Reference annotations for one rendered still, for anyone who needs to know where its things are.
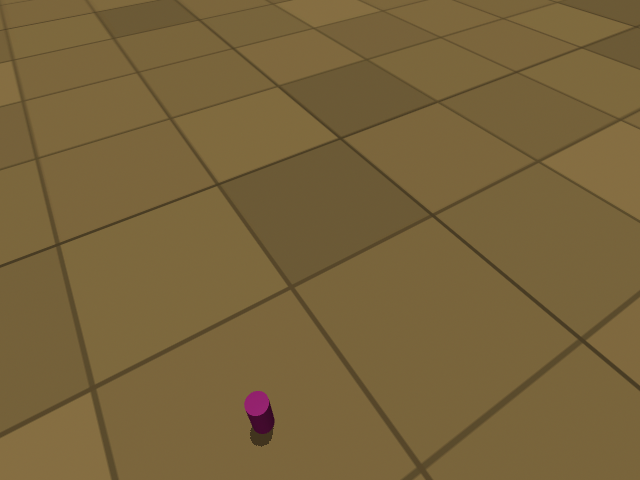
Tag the can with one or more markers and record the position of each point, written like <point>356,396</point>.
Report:
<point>259,411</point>

